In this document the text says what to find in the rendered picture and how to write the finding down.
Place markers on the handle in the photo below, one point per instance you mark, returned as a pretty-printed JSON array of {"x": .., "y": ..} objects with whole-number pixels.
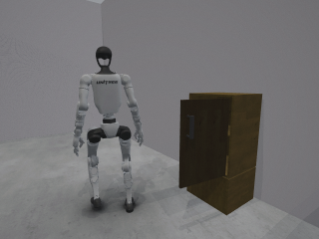
[{"x": 191, "y": 127}]

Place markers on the robot left hand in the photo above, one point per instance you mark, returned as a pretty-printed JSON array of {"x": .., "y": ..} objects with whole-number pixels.
[{"x": 76, "y": 140}]

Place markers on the robot right upper arm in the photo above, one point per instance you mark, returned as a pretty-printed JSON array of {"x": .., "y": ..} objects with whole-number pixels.
[{"x": 128, "y": 87}]

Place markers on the right robot forearm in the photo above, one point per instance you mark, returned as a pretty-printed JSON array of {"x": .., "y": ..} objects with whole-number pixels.
[{"x": 136, "y": 116}]

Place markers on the robot left upper arm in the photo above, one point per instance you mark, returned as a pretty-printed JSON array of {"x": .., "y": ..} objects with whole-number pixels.
[{"x": 85, "y": 81}]

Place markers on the left robot forearm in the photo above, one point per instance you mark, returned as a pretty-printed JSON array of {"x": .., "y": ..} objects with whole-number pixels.
[{"x": 79, "y": 121}]

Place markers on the robot left shin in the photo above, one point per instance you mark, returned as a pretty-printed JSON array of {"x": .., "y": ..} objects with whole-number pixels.
[{"x": 94, "y": 177}]

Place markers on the cupboard door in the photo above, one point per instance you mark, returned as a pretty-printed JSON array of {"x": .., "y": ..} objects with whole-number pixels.
[{"x": 203, "y": 158}]

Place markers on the robot right hand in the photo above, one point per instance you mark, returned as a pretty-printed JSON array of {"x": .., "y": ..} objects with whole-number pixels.
[{"x": 140, "y": 134}]

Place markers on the right robot thigh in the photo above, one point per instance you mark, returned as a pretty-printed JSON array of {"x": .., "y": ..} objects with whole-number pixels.
[{"x": 125, "y": 144}]

